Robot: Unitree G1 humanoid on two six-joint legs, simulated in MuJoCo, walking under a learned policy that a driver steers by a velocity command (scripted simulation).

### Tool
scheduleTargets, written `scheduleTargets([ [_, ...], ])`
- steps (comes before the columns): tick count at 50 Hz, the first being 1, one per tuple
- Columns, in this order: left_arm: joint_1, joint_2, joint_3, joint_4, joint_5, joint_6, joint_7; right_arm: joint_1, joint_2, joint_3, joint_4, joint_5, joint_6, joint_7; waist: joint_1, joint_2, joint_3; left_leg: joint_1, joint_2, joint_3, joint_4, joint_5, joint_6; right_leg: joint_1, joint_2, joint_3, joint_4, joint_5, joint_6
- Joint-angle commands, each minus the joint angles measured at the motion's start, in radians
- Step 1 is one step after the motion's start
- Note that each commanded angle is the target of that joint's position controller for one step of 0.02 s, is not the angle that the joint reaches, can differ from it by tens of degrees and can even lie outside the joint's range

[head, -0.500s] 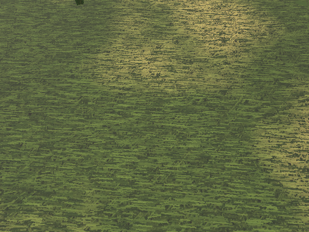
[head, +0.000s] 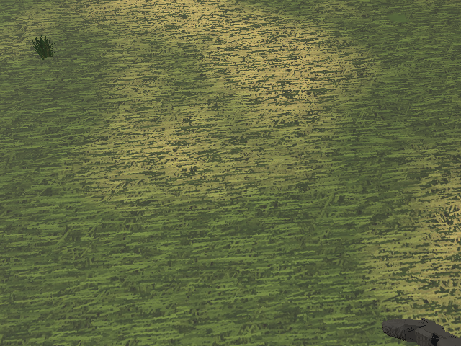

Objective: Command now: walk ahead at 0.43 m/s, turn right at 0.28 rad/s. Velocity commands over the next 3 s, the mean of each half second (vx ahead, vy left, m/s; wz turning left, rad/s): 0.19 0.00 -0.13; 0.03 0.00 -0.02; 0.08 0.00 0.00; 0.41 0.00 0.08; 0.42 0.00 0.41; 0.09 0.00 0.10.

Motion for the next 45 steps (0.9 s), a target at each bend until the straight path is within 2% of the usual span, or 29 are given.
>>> scheduleTargets([
  [1,-0.036,0.129,0.02,-0.059,-0.01,-0.025,-0.002,0.334,-0.175,-0.056,0.027,-0.017,-0.041,-0.032,-0.206,-0.046,-0.196,0.52,0.085,-0.087,-0.076,0.085,0.081,-0.185,-0.163,0.034,0.464,0.831,-0.008],
  [2,0.096,0.033,0.0,-0.071,-0.057,-0.022,0.001,0.419,-0.284,-0.08,0.027,-0.04,-0.041,-0.037,-0.173,0.175,-0.353,0.801,0.396,-0.483,-0.054,0.379,0.221,-0.454,-0.01,-0.076,0.838,0.226,0.045],
  [3,0.144,0.095,0.012,-0.051,-0.031,-0.014,0.01,0.402,-0.256,-0.082,0.04,0.0,-0.023,-0.024,-0.137,0.188,-0.385,0.756,0.456,-0.678,-0.122,0.591,0.289,-0.535,0.029,-0.069,0.971,-0.136,0.048],
  [4,0.089,0.101,0.014,-0.039,-0.008,-0.002,0.014,0.307,-0.174,-0.061,0.026,0.019,-0.021,-0.018,-0.102,0.062,-0.243,0.615,0.414,-0.539,-0.126,0.576,0.279,-0.557,-0.026,-0.038,1.01,-0.077,0.054],
  [5,0.007,0.085,0.007,-0.049,0.004,0.001,0.01,0.248,-0.098,-0.039,0.023,0.021,-0.025,-0.015,-0.101,-0.005,-0.137,0.505,0.357,-0.395,-0.147,0.624,0.247,-0.574,-0.056,-0.046,0.956,-0.039,0.062],
  [6,-0.033,0.074,0.006,-0.059,0.005,0.008,0.004,0.229,-0.066,-0.027,0.031,0.019,-0.028,-0.017,-0.093,0.009,-0.096,0.448,0.303,-0.296,-0.177,0.637,0.207,-0.571,-0.085,-0.054,0.893,-0.023,0.064],
  [7,-0.046,0.071,0.005,-0.065,0.016,0.021,-0.005,0.232,-0.058,-0.02,0.047,0.023,-0.032,-0.021,-0.08,0.049,-0.075,0.396,0.262,-0.23,-0.208,0.65,0.186,-0.545,-0.099,-0.065,0.837,-0.007,0.073],
  [8,-0.032,0.059,0.003,-0.057,0.019,0.034,-0.011,0.235,-0.069,-0.02,0.06,0.022,-0.035,-0.021,-0.067,0.07,-0.08,0.356,0.241,-0.183,-0.221,0.686,0.176,-0.5,-0.089,-0.081,0.813,0.009,0.08],
  [10,-0.022,0.041,-0.001,-0.051,0.013,0.049,-0.017,0.25,-0.091,-0.02,0.079,0.019,-0.045,-0.019,-0.046,0.076,-0.116,0.334,0.227,-0.13,-0.226,0.764,0.186,-0.455,-0.075,-0.096,0.759,0.044,0.091],
  [13,-0.074,0.015,-0.018,-0.051,0.013,0.061,-0.015,0.229,-0.095,-0.012,0.094,0.014,-0.039,-0.021,-0.034,0.087,-0.115,0.292,0.196,-0.057,-0.235,0.717,0.176,-0.416,-0.102,-0.138,0.57,0.102,0.104],
  [16,-0.156,0.007,-0.035,-0.053,0.008,0.07,-0.01,0.267,-0.108,-0.012,0.12,0.015,-0.025,-0.021,-0.071,0.12,-0.117,0.279,0.18,-0.046,-0.238,0.585,0.161,-0.344,-0.117,-0.181,0.41,0.173,0.108],
  [19,-0.198,0.016,-0.041,-0.044,0.004,0.069,0.0,0.291,-0.113,-0.012,0.14,0.016,-0.003,-0.025,-0.089,0.104,-0.096,0.268,0.194,-0.094,-0.23,0.334,0.159,-0.293,-0.122,-0.192,0.289,0.171,0.104],
  [21,-0.199,0.013,-0.048,-0.03,0.011,0.059,0.009,0.282,-0.104,-0.007,0.147,0.021,0.013,-0.033,-0.071,0.057,-0.058,0.213,0.176,-0.114,-0.201,0.09,0.118,-0.197,-0.135,-0.182,0.093,0.253,0.086],
  [22,-0.194,0.043,-0.045,-0.025,0.017,0.051,0.015,0.303,-0.089,-0.003,0.15,0.016,0.016,-0.035,-0.077,0.012,-0.05,0.175,0.157,-0.126,-0.188,-0.021,0.078,-0.138,-0.194,-0.107,0.037,0.321,0.075],
  [23,-0.179,0.095,-0.04,-0.024,0.023,0.04,0.023,0.331,-0.068,0.001,0.143,0.012,0.018,-0.034,-0.104,-0.062,-0.054,0.154,0.103,-0.09,-0.128,-0.118,0.043,-0.107,-0.313,0.017,0.009,0.475,0.053],
  [24,-0.236,0.108,-0.039,-0.007,-0.003,0.043,0.022,0.447,-0.006,0.013,0.182,0.031,0.028,-0.035,-0.176,-0.173,-0.049,0.254,0.033,-0.035,-0.179,-0.242,0.027,-0.232,-0.356,0.045,0.006,0.473,-0.014],
  [25,-0.265,0.05,-0.05,-0.007,-0.011,0.041,0.014,0.421,-0.036,0.01,0.21,0.023,0.039,-0.042,-0.152,-0.131,-0.011,0.334,0.039,-0.041,-0.2,-0.199,0.013,-0.318,-0.311,0.023,-0.012,0.351,0.002],
  [26,-0.265,0.032,-0.053,0.001,-0.012,0.038,0.01,0.383,-0.064,0.0,0.21,0.021,0.044,-0.044,-0.132,-0.112,0.024,0.338,0.044,-0.055,-0.197,-0.153,0.012,-0.339,-0.261,-0.01,-0.018,0.294,0.03],
  [28,-0.237,0.032,-0.054,0.03,-0.012,0.037,0.018,0.355,-0.078,-0.006,0.217,0.021,0.047,-0.041,-0.12,-0.107,0.018,0.347,0.067,-0.067,-0.195,-0.099,0.016,-0.313,-0.224,-0.04,-0.025,0.29,0.049],
  [30,-0.221,0.032,-0.052,0.054,-0.015,0.036,0.021,0.358,-0.053,0.001,0.236,0.021,0.044,-0.042,-0.117,-0.073,0.006,0.332,0.075,-0.07,-0.206,-0.09,0.013,-0.263,-0.221,-0.049,-0.013,0.332,0.047],
  [32,-0.219,0.029,-0.053,0.068,-0.013,0.035,0.021,0.353,-0.047,0.002,0.255,0.023,0.043,-0.047,-0.113,-0.043,0.002,0.334,0.075,-0.069,-0.211,-0.087,0.009,-0.244,-0.225,-0.051,-0.007,0.364,0.042],
  [45,-0.184,0.011,-0.061,0.158,-0.012,0.043,0.028,0.359,-0.027,0.013,0.345,0.022,0.056,-0.061,-0.109,-0.02,0.015,0.358,0.086,-0.07,-0.206,-0.071,0.006,-0.239,-0.214,-0.066,-0.02,0.368,0.04],
])
Next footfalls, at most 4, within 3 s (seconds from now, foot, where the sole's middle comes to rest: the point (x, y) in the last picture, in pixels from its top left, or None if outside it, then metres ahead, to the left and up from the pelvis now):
0.02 left None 0.18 0.11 -0.76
0.44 right None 0.19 -0.10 -0.76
1.96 right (294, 322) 0.53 -0.08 -0.76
2.48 left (225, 241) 0.77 0.14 -0.76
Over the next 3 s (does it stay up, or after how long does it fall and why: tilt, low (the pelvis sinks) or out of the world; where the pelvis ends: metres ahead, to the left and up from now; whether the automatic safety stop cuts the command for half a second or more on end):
stays up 0.72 0.04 0.02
